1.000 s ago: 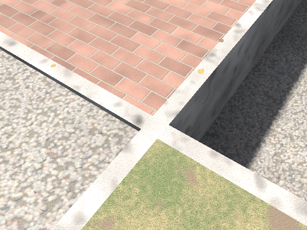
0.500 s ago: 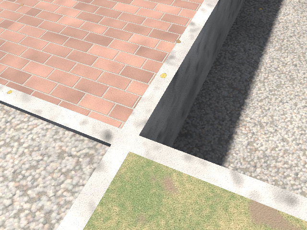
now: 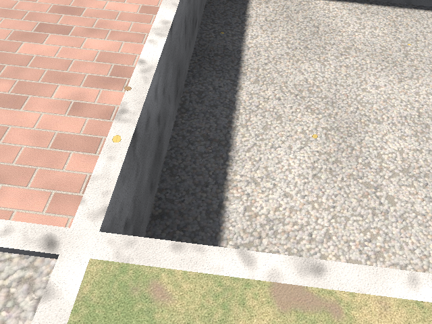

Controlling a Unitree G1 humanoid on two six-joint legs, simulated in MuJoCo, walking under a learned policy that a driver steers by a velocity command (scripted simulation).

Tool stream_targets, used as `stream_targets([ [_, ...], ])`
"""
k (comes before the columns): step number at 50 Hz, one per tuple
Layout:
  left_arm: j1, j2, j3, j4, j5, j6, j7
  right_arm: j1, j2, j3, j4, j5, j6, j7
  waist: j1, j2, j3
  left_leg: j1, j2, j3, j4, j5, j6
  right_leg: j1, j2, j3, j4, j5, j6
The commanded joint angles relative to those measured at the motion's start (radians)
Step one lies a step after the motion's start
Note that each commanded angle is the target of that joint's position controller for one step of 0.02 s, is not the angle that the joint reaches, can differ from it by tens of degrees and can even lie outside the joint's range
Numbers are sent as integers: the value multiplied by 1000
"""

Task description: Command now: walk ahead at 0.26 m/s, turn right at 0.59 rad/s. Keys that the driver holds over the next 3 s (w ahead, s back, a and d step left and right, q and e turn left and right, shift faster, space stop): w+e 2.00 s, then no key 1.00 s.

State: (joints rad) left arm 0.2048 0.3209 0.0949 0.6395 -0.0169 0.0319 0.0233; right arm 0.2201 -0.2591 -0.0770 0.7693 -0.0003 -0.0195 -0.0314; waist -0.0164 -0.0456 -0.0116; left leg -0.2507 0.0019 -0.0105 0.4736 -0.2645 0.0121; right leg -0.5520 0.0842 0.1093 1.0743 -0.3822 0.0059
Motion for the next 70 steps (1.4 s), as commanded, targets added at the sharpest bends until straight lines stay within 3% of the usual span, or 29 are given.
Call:
stream_targets([
  [1, -35, 73, 21, -79, -2, -17, -12, -14, -140, -26, -74, -2, -32, -17, -14, 180, 24, 148, 245, -257, -284, -219, 141, -246, -84, -16, 112, 103, 34],
  [8, -119, 10, -11, -132, -3, -39, -39, 74, -199, -46, -55, 4, -45, -3, -63, 190, 49, 141, 283, -78, -307, -66, 158, -145, -152, -93, -193, 164, 37],
  [12, -103, 27, -10, -128, -9, -36, -57, 67, -226, -56, -50, 23, -41, 21, -49, 188, 65, 83, 302, -1, -281, -49, 146, 22, -147, -153, -323, 98, -13],
  [15, 79, 50, 15, -70, -2, -20, -41, 39, -218, -52, -51, 32, -24, 25, 60, 132, 6, 20, 270, 103, -10, 226, 106, 321, -51, -253, -493, 139, -77],
  [16, 226, 116, 52, -32, -10, -12, -28, 70, -173, -34, -49, 16, -25, 23, 127, 37, -91, -77, 204, 188, 272, 325, 52, 561, -45, -187, -546, 177, -113],
  [17, 299, 242, 67, -36, -14, -14, -10, 56, -48, 9, -99, -45, -33, 21, 96, -287, -123, -374, 96, 189, 689, -282, -30, 724, -299, 244, -606, 321, -204],
  [18, 276, 260, 53, -83, 0, -39, -26, 60, -97, 2, -151, -3, -66, 17, 91, -304, -258, -586, -10, -24, 883, -337, -52, 793, -452, 693, -808, 68, -399],
  [19, 258, 163, 27, -68, 2, -59, -38, -21, -185, -19, -152, 40, -83, 15, 114, -108, -134, -674, 40, -64, 918, -257, -31, 738, -438, 608, -836, 14, -380],
  [20, 251, 112, 10, -48, 1, -68, -39, -32, -192, -22, -151, 40, -94, 16, 94, -90, -66, -702, 70, -51, 885, -188, -7, 684, -401, 507, -812, -9, -349],
  [21, 194, 85, -2, -60, 6, -73, -37, -30, -182, -21, -133, 13, -96, 9, 63, -12, -31, -653, 108, -62, 825, -98, -2, 588, -355, 417, -798, 35, -309],
  [24, 104, 64, -12, -76, 34, -83, -18, -13, -156, -20, -122, -4, -84, 24, -4, -51, 4, -517, 106, -54, 689, 63, -24, 424, -255, 271, -822, 247, -281],
  [31, 235, 67, -8, 7, -2, -61, 15, -234, -44, 24, -182, -24, -58, 31, 54, -36, 19, -364, -13, 13, 242, 364, -41, 311, -159, 142, -693, 587, -217],
  [36, 274, 57, -9, 55, -20, -44, 28, -265, -77, 7, -228, -8, -64, 42, 43, -47, 33, -283, -37, -21, 120, 277, 6, 356, -203, 290, -587, 544, -212],
  [39, 200, 66, -9, 41, -23, -43, 30, -78, -136, -27, -205, -19, -81, 49, -58, -59, -66, 26, -37, -5, 26, 312, 80, 345, -129, 279, -386, 705, -169],
  [40, 197, 26, -25, 11, -9, -45, 28, 109, -196, -41, -180, -44, -83, 46, -107, 64, -240, 386, 165, -207, 68, 436, 165, 164, -39, 205, -66, 472, -110],
  [41, 394, -36, -49, 34, -19, -46, 19, 176, -199, -39, -151, -17, -66, 55, -38, 394, -437, 640, 428, -647, -25, 244, 348, -63, 96, 164, 252, -314, -46],
  [42, 350, 52, -29, 35, -19, -44, 15, 84, -116, -21, -197, 22, -47, 44, -32, 289, -326, 514, 445, -771, -128, -158, 310, -184, -5, 143, 380, -232, -20],
  [44, 142, 89, -7, -11, -22, -18, 30, 7, -47, 1, -195, 2, -19, 25, -30, 88, -26, 195, 343, -502, -190, -263, 238, -233, -57, 35, 422, -49, 9],
  [45, 135, 72, -8, -21, -17, -9, 35, -27, -44, 2, -191, -16, -21, 19, 3, 95, 37, 75, 293, -406, -225, -229, 212, -201, -86, 34, 378, -6, 11],
  [46, 176, 46, -13, -16, -16, 2, 29, -39, -47, 4, -185, -37, -27, 14, 39, 145, 48, -14, 254, -318, -249, -197, 193, -129, -109, 38, 338, 14, 13],
  [52, 107, 14, -23, -25, -11, 2, 22, 22, -101, -28, -111, -30, -54, 19, 27, 105, 32, 39, 265, -147, -276, -81, 208, -152, -170, 34, 31, 136, 12],
  [59, 0, 4, -54, -32, -12, -7, -25, 28, -161, -45, -81, -7, -10, 27, -30, 129, 61, -16, 287, 41, -218, -54, 169, 75, -148, -126, -316, 142, -10],
  [62, 115, 29, -38, -13, -2, 0, -26, -6, -132, -29, -102, 13, 22, 30, 40, 74, 34, -26, 274, 110, -21, 40, 109, 269, -84, -198, -434, 156, -67],
  [63, 263, 98, -2, 22, 1, -4, -20, -22, -96, -11, -116, 7, 24, 28, 108, -9, -31, -65, 183, 180, 280, 150, 53, 412, -83, -112, -504, 172, -114],
  [64, 302, 213, 15, 6, 10, -13, -16, -50, -25, 13, -174, -12, 15, 20, 86, -238, -24, -323, 18, 199, 752, -247, -44, 495, -287, 346, -678, 190, -253],
  [65, 262, 211, 9, -21, 15, -33, -41, -34, -64, 9, -225, 26, -1, 15, 62, -223, -111, -479, -60, -11, 893, -295, -59, 531, -400, 665, -834, -29, -383],
  [66, 187, 143, -7, -47, 2, -48, -49, -59, -128, 0, -238, 49, -18, 17, 50, -143, -43, -554, -26, -42, 954, -234, -49, 510, -384, 604, -829, -95, -386],
  [68, 165, 86, -32, -36, -3, -41, -43, -51, -115, 7, -226, 7, -39, 19, 30, -8, -39, -557, 27, -52, 944, -137, -25, 448, -325, 441, -734, -35, -323],
  [70, 136, 52, -54, -52, 14, -32, -29, -62, -93, 14, -234, -12, -39, 37, 8, -18, -49, -500, 27, -47, 882, -69, -24, 375, -267, 358, -685, 85, -306],
])
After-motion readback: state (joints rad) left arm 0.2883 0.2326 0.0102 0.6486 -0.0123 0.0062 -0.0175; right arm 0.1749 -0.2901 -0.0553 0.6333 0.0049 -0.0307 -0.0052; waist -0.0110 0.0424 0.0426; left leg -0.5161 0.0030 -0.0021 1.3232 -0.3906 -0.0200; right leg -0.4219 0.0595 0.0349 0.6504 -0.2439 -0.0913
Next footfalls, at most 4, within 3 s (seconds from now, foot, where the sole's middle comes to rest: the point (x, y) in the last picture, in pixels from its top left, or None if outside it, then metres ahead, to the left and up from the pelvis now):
0.32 right None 0.14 -0.19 -0.78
0.78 left None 0.47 -0.14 -0.78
1.26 right None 0.40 -0.44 -0.78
1.66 left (340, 293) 0.60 -0.42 -0.78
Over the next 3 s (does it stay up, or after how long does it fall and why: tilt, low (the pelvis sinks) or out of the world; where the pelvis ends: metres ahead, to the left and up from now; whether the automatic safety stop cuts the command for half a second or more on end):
stays up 0.39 -0.73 0.00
